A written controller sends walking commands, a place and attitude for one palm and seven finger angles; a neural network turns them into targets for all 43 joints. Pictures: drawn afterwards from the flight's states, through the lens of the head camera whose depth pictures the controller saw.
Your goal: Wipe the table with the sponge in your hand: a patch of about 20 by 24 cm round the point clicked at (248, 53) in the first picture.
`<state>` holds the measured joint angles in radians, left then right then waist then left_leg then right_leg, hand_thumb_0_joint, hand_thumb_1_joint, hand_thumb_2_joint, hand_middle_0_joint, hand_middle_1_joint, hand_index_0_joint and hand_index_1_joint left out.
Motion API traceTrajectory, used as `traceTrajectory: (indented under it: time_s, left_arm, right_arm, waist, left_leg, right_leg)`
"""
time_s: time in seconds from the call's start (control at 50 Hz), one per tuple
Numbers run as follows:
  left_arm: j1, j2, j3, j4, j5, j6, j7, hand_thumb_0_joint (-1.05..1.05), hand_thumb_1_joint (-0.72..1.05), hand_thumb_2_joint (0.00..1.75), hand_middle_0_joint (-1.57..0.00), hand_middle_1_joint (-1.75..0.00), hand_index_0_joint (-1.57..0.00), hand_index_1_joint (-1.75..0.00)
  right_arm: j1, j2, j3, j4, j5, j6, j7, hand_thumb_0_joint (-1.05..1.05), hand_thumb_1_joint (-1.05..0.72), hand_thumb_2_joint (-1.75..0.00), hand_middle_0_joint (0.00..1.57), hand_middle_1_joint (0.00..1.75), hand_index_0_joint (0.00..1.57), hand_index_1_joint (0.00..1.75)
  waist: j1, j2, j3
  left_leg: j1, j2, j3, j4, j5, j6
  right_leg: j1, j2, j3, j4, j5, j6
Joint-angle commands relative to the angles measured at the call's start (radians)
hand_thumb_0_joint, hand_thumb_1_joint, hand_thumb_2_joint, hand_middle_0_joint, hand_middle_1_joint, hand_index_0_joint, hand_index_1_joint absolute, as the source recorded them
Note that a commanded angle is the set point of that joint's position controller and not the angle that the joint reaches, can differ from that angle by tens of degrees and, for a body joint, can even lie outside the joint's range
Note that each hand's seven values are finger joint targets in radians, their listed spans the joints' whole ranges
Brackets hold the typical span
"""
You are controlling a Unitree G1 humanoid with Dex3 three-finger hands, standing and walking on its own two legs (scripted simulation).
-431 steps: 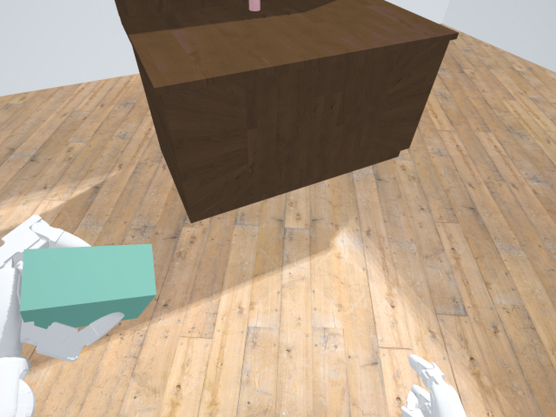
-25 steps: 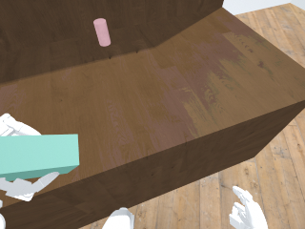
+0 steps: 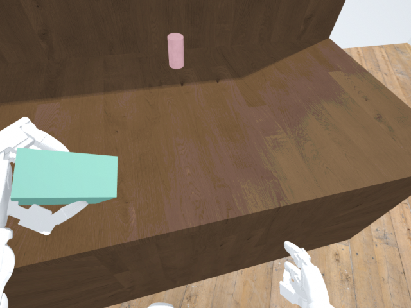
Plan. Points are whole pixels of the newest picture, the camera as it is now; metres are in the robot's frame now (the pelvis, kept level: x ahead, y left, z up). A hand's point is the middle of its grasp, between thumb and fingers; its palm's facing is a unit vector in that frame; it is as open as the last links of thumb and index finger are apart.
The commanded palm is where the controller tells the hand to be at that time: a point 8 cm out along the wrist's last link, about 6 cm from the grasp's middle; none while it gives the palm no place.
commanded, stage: come to a stop and stand still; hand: left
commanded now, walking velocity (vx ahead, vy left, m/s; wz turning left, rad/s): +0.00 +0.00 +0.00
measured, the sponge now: (78, 181) +0.24 +0.23 +0.16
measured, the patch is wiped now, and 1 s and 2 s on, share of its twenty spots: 0.00 0.00 0.00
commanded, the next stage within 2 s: look again from close up in 1.42 s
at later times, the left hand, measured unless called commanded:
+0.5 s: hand (29, 181) +0.22 +0.29 +0.17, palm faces +0.39 -0.80 -0.46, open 10.0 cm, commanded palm +0.16 +0.31 +0.18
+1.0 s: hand (55, 167) +0.25 +0.27 +0.17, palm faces +0.32 -0.84 -0.44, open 10.0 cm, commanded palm +0.19 +0.31 +0.18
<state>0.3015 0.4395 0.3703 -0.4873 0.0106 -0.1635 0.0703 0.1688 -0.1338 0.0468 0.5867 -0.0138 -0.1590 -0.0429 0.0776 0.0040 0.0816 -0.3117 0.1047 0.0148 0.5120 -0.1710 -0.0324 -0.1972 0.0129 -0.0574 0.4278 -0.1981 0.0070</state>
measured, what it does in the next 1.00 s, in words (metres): stands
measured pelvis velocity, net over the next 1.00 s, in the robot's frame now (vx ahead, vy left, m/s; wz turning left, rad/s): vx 0.03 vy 0.03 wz -0.03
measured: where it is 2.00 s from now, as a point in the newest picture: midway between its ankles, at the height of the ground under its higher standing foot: outside the picture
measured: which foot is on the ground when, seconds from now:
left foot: down 0.00-1.00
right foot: down 0.00-1.00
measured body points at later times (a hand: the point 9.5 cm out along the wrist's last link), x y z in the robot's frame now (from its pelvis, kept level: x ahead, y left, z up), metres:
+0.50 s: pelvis -0.01 +0.03 +0.00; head +0.02 +0.05 +0.44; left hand +0.20 +0.33 +0.20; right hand +0.13 -0.20 -0.08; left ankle +0.07 +0.14 -0.74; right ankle +0.02 -0.13 -0.74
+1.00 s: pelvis +0.03 +0.03 +0.00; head +0.06 +0.05 +0.45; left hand +0.23 +0.31 +0.19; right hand +0.21 -0.19 -0.06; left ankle +0.07 +0.14 -0.74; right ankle +0.02 -0.13 -0.74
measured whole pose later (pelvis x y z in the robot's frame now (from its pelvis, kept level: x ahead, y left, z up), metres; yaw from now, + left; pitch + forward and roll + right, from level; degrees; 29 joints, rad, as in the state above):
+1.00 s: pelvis +0.03 +0.03 +0.00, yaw -1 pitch -1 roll -1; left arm 0.44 0.40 0.38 -0.52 -0.02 -0.25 0.08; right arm 0.18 -0.18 0.02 0.56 0.00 -0.17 -0.02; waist 0.03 -0.03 0.09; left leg -0.27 0.04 0.04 0.49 -0.20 0.01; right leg -0.18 -0.03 0.00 0.41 -0.22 0.05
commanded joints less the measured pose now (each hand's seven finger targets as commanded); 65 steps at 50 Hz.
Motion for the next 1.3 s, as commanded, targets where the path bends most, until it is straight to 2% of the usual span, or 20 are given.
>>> traceTrajectory:
  time_s: [0.0, 0.06, 0.08, 0.14, 0.16, 0.2, 0.24, 0.26, 0.28, 0.3, 0.34, 0.42, 0.48, 0.7, 0.82, 1.08, 1.16, 1.18, 1.26, 1.28]
  left_arm:
    - [-0.301, 0.181, 0.149, 0.104, -0.04, -0.065, -0.009, 0.0, 0.1, 1.3, -1.2, -1.6, -1.2, -1.6]
    - [-0.037, 0.005, -0.007, -0.014, -0.066, -0.068, -0.037, 0.0, 0.1, 1.3, -1.2, -1.6, -1.2, -1.6]
    - [0.015, 0.005, -0.03, -0.101, -0.06, -0.073, -0.037, 0.0, 0.1, 1.3, -1.2, -1.6, -1.2, -1.6]
    - [0.075, 0.1, 0.034, -0.193, -0.046, -0.081, -0.02, 0.0, 0.1, 1.3, -1.2, -1.6, -1.2, -1.6]
    - [0.109, 0.176, 0.121, -0.182, -0.041, -0.077, 0.004, 0.0, 0.1, 1.3, -1.2, -1.6, -1.2, -1.6]
    - [0.072, 0.203, 0.175, -0.222, -0.046, -0.097, 0.015, 0.0, 0.1, 1.3, -1.2, -1.6, -1.2, -1.6]
    - [0.033, 0.197, 0.194, -0.225, -0.054, -0.12, 0.029, 0.0, 0.1, 1.3, -1.2, -1.6, -1.2, -1.6]
    - [-0.007, 0.253, 0.239, -0.252, -0.044, -0.125, 0.045, 0.0, 0.1, 1.3, -1.2, -1.6, -1.2, -1.6]
    - [-0.004, 0.171, 0.174, -0.226, -0.048, -0.133, 0.043, 0.0, 0.1, 1.3, -1.2, -1.6, -1.2, -1.6]
    - [-0.039, 0.182, 0.172, -0.254, -0.042, -0.141, 0.044, 0.0, 0.1, 1.3, -1.2, -1.6, -1.2, -1.6]
    - [-0.056, 0.194, 0.179, -0.249, -0.028, -0.154, 0.044, 0.0, 0.1, 1.3, -1.2, -1.6, -1.2, -1.6]
    - [0.017, 0.163, 0.158, -0.251, -0.034, -0.176, 0.033, 0.0, 0.1, 1.3, -1.2, -1.6, -1.2, -1.6]
    - [0.083, 0.062, 0.069, -0.162, -0.035, -0.157, 0.017, 0.0, 0.1, 1.3, -1.2, -1.6, -1.2, -1.6]
    - [-0.067, 0.113, 0.103, -0.225, -0.029, -0.153, 0.018, 0.0, 0.1, 1.3, -1.2, -1.6, -1.2, -1.6]
    - [0.041, 0.113, 0.113, -0.32, -0.037, -0.152, 0.026, 0.0, 0.1, 1.3, -1.2, -1.6, -1.2, -1.6]
    - [0.064, 0.068, 0.071, -0.171, -0.048, -0.109, 0.024, 0.0, 0.1, 1.3, -1.2, -1.6, -1.2, -1.6]
    - [0.047, 0.134, 0.12, -0.251, -0.043, -0.104, 0.042, 0.0, 0.1, 1.3, -1.2, -1.6, -1.2, -1.6]
    - [0.076, 0.086, 0.083, -0.211, -0.048, -0.105, 0.035, 0.0, 0.1, 1.3, -1.2, -1.6, -1.2, -1.6]
    - [0.083, 0.146, 0.145, -0.231, -0.046, -0.1, 0.048, 0.0, 0.1, 1.3, -1.2, -1.6, -1.2, -1.6]
    - [0.099, 0.097, 0.107, -0.191, -0.053, -0.103, 0.04, 0.0, 0.1, 1.3, -1.2, -1.6, -1.2, -1.6]
  right_arm:
    - [-0.03, -0.189, -0.101, -0.113, 0.017, -0.051, -0.001, 0.0, -0.9, -0.9, 0.2, 0.3, 0.2, 0.3]
    - [-0.034, -0.169, -0.095, -0.148, 0.048, -0.058, 0.044, 0.0, -0.9, -0.9, 0.2, 0.3, 0.2, 0.3]
    - [-0.024, -0.165, -0.089, -0.172, 0.048, -0.056, 0.052, 0.0, -0.9, -0.9, 0.2, 0.3, 0.2, 0.3]
    - [-0.049, -0.169, -0.08, -0.2, 0.038, -0.06, 0.046, 0.0, -0.9, -0.9, 0.2, 0.3, 0.2, 0.3]
    - [-0.069, -0.177, -0.078, -0.192, 0.046, -0.054, 0.033, 0.0, -0.9, -0.9, 0.2, 0.3, 0.2, 0.3]
    - [-0.063, -0.173, -0.07, -0.211, 0.031, -0.051, 0.012, 0.0, -0.9, -0.9, 0.2, 0.3, 0.2, 0.3]
    - [-0.052, -0.177, -0.07, -0.202, 0.03, -0.054, -0.005, 0.0, -0.9, -0.9, 0.2, 0.3, 0.2, 0.3]
    - [-0.065, -0.195, -0.072, -0.195, 0.033, -0.052, -0.012, 0.0, -0.9, -0.9, 0.2, 0.3, 0.2, 0.3]
    - [-0.037, -0.194, -0.075, -0.194, 0.032, -0.051, -0.013, 0.0, -0.9, -0.9, 0.2, 0.3, 0.2, 0.3]
    - [-0.029, -0.196, -0.078, -0.205, 0.039, -0.058, -0.013, 0.0, -0.9, -0.9, 0.2, 0.3, 0.2, 0.3]
    - [-0.016, -0.191, -0.078, -0.2, 0.04, -0.074, -0.006, 0.0, -0.9, -0.9, 0.2, 0.3, 0.2, 0.3]
    - [0.0, -0.182, -0.073, -0.173, 0.026, -0.114, 0.014, 0.0, -0.9, -0.9, 0.2, 0.3, 0.2, 0.3]
    - [0.011, -0.19, -0.079, -0.135, 0.021, -0.119, 0.023, 0.0, -0.9, -0.9, 0.2, 0.3, 0.2, 0.3]
    - [-0.043, -0.173, -0.072, -0.155, 0.023, -0.092, 0.007, 0.0, -0.9, -0.9, 0.2, 0.3, 0.2, 0.3]
    - [-0.038, -0.17, -0.073, -0.174, 0.022, -0.09, 0.012, 0.0, -0.9, -0.9, 0.2, 0.3, 0.2, 0.3]
    - [-0.044, -0.185, -0.076, -0.165, 0.028, -0.036, 0.0, 0.0, -0.9, -0.9, 0.2, 0.3, 0.2, 0.3]
    - [-0.071, -0.183, -0.077, -0.174, 0.034, -0.038, -0.006, 0.0, -0.9, -0.9, 0.2, 0.3, 0.2, 0.3]
    - [-0.053, -0.183, -0.075, -0.165, 0.026, -0.033, -0.004, 0.0, -0.9, -0.9, 0.2, 0.3, 0.2, 0.3]
    - [-0.06, -0.184, -0.082, -0.169, 0.033, -0.031, -0.007, 0.0, -0.9, -0.9, 0.2, 0.3, 0.2, 0.3]
    - [-0.045, -0.182, -0.078, -0.161, 0.026, -0.026, -0.005, 0.0, -0.9, -0.9, 0.2, 0.3, 0.2, 0.3]
  waist:
    - [-0.039, 0.061, -0.171]
    - [-0.029, 0.082, -0.269]
    - [-0.028, 0.045, -0.252]
    - [-0.032, -0.125, -0.137]
    - [-0.03, -0.12, -0.141]
    - [-0.038, -0.124, -0.111]
    - [-0.05, -0.013, -0.083]
    - [-0.051, 0.092, -0.072]
    - [-0.057, 0.169, -0.078]
    - [-0.052, 0.251, -0.086]
    - [-0.042, 0.307, -0.112]
    - [-0.042, 0.117, -0.154]
    - [-0.061, -0.018, -0.136]
    - [-0.058, 0.08, -0.159]
    - [-0.053, 0.152, -0.231]
    - [-0.064, 0.031, -0.193]
    - [-0.06, 0.054, -0.201]
    - [-0.061, 0.04, -0.192]
    - [-0.06, 0.062, -0.181]
    - [-0.063, 0.042, -0.18]
  left_leg:
    - [0.178, -0.013, 0.046, -0.058, 0.007, 0.034]
    - [0.247, -0.035, 0.064, -0.069, 0.002, 0.048]
    - [0.212, -0.032, 0.061, -0.074, -0.029, 0.051]
    - [0.124, -0.069, 0.058, -0.072, -0.202, 0.038]
    - [0.157, -0.064, 0.064, -0.074, -0.203, 0.038]
    - [0.106, -0.064, 0.034, -0.091, -0.212, 0.038]
    - [0.065, -0.045, -0.001, -0.15, -0.245, 0.044]
    - [0.04, -0.021, -0.032, -0.204, -0.297, 0.048]
    - [-0.029, 0.01, -0.064, -0.262, -0.384, 0.064]
    - [-0.09, 0.029, -0.076, -0.291, -0.452, 0.077]
    - [-0.161, 0.03, -0.054, -0.279, -0.497, 0.086]
    - [-0.008, -0.035, -0.023, -0.132, -0.322, 0.061]
    - [0.094, -0.05, -0.02, -0.07, -0.238, 0.046]
    - [0.099, -0.01, -0.056, -0.17, -0.103, 0.062]
    - [0.159, -0.007, -0.045, -0.128, 0.113, 0.057]
    - [0.157, -0.015, -0.028, -0.12, 0.085, 0.058]
    - [0.159, -0.024, -0.027, -0.109, 0.083, 0.056]
    - [0.144, -0.024, -0.024, -0.109, 0.06, 0.061]
    - [0.141, -0.027, -0.026, -0.106, 0.033, 0.055]
    - [0.129, -0.027, -0.025, -0.107, 0.016, 0.059]
  right_leg:
    - [-0.069, -0.091, 0.153, -0.071, 0.158, -0.048]
    - [-0.02, -0.09, 0.126, -0.056, 0.108, -0.014]
    - [-0.002, -0.084, 0.103, -0.074, 0.075, -0.004]
    - [-0.084, -0.086, 0.129, -0.172, -0.203, -0.023]
    - [-0.124, -0.086, 0.115, -0.165, -0.262, -0.03]
    - [-0.127, -0.082, 0.106, -0.149, -0.273, -0.033]
    - [-0.101, -0.06, 0.105, -0.104, -0.231, -0.027]
    - [-0.083, -0.04, 0.095, -0.065, -0.204, -0.021]
    - [-0.013, -0.023, 0.062, -0.004, -0.164, -0.016]
    - [0.058, -0.012, 0.048, 0.056, -0.132, -0.015]
    - [0.15, -0.012, 0.026, 0.098, -0.088, -0.019]
    - [0.059, -0.046, 0.073, -0.059, -0.072, -0.033]
    - [-0.066, -0.062, 0.109, -0.122, -0.099, -0.036]
    - [0.028, -0.048, 0.078, -0.048, 0.067, -0.016]
    - [0.079, -0.059, 0.059, -0.015, 0.189, -0.022]
    - [0.036, -0.068, 0.066, -0.071, 0.199, -0.015]
    - [0.048, -0.082, 0.09, -0.067, 0.206, -0.023]
    - [0.046, -0.079, 0.082, -0.079, 0.194, -0.022]
    - [0.034, -0.083, 0.103, -0.084, 0.173, -0.029]
    - [0.034, -0.079, 0.092, -0.092, 0.158, -0.027]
